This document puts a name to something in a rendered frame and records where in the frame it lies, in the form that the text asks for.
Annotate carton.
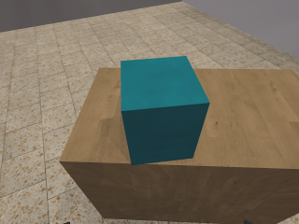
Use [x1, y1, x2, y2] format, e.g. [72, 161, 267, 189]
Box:
[121, 56, 210, 165]

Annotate pedestal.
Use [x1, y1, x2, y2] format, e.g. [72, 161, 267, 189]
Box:
[59, 67, 299, 224]

